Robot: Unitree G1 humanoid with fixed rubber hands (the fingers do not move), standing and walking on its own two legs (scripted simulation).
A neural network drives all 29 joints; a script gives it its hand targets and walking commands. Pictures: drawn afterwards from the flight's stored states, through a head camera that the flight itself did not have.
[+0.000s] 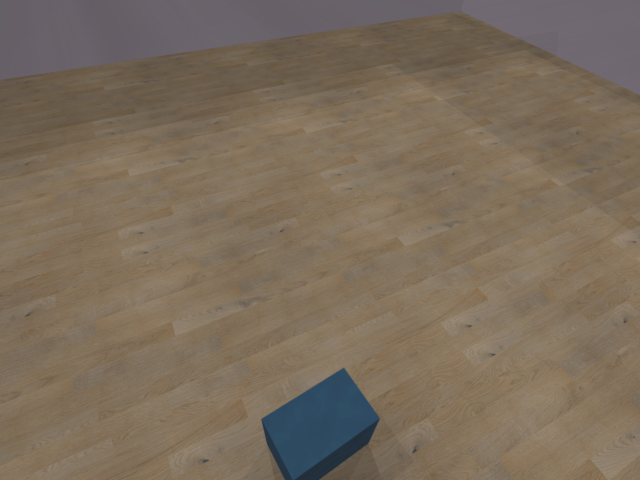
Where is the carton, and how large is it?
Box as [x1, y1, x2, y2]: [261, 368, 379, 479]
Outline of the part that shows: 344,368 342,368 261,419 267,444 285,479 318,479 368,442 379,418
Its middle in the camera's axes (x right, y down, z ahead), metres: +0.00 +0.52 +1.06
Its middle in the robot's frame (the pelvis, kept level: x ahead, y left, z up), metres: +0.39 -0.02 -0.66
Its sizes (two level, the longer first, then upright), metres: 0.257 0.160 0.223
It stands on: the floor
